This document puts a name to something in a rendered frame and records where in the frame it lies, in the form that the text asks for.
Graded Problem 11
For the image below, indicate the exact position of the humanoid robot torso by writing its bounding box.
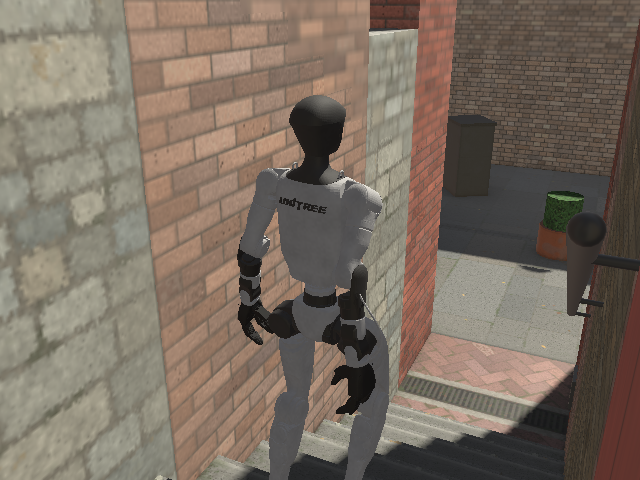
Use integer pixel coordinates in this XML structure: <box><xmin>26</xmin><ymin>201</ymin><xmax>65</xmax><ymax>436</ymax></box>
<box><xmin>276</xmin><ymin>162</ymin><xmax>355</xmax><ymax>345</ymax></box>

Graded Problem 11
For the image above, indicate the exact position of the robot right hand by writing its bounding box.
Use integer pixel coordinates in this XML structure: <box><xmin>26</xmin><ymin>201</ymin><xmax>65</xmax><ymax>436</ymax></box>
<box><xmin>331</xmin><ymin>363</ymin><xmax>376</xmax><ymax>415</ymax></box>

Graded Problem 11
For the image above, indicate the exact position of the robot left hand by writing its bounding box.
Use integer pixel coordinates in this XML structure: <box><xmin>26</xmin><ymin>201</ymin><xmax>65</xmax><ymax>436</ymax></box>
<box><xmin>238</xmin><ymin>299</ymin><xmax>274</xmax><ymax>345</ymax></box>

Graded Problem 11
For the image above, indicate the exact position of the right robot forearm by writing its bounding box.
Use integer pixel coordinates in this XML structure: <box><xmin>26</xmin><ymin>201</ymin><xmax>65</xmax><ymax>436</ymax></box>
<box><xmin>338</xmin><ymin>265</ymin><xmax>370</xmax><ymax>368</ymax></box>

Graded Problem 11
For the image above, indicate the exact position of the left robot forearm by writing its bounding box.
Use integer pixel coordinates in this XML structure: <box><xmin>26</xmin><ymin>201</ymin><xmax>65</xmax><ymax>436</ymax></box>
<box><xmin>237</xmin><ymin>237</ymin><xmax>262</xmax><ymax>306</ymax></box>

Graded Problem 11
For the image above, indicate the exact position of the robot left upper arm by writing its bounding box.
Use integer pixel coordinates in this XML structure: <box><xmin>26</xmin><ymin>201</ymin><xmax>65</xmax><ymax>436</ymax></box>
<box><xmin>240</xmin><ymin>168</ymin><xmax>290</xmax><ymax>258</ymax></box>

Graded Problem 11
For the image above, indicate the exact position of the robot head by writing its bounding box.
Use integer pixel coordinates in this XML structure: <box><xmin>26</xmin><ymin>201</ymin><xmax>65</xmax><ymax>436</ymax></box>
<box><xmin>286</xmin><ymin>95</ymin><xmax>346</xmax><ymax>185</ymax></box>

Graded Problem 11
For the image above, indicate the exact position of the robot right upper arm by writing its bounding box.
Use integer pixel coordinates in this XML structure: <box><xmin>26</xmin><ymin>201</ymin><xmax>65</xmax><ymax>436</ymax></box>
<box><xmin>332</xmin><ymin>179</ymin><xmax>383</xmax><ymax>290</ymax></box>

